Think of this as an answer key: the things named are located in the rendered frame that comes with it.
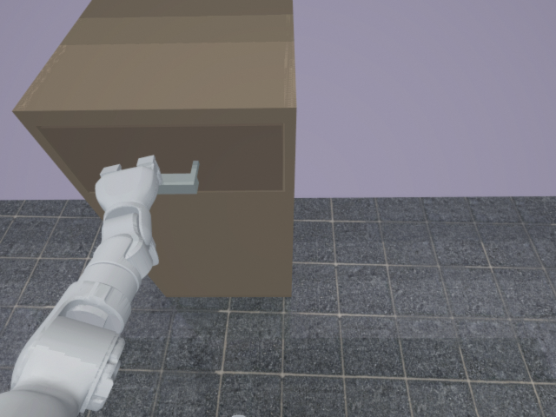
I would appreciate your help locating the drawer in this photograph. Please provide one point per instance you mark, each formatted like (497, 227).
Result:
(232, 157)

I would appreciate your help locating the robot left upper arm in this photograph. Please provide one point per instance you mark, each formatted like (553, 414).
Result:
(72, 368)

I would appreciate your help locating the handle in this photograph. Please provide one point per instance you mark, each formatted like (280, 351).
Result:
(180, 183)

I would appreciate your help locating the robot left forearm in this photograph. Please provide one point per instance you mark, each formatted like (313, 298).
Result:
(104, 292)

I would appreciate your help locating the robot left hand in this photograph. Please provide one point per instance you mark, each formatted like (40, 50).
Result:
(139, 184)

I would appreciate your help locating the cabinet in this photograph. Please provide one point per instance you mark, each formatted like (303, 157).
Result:
(151, 62)

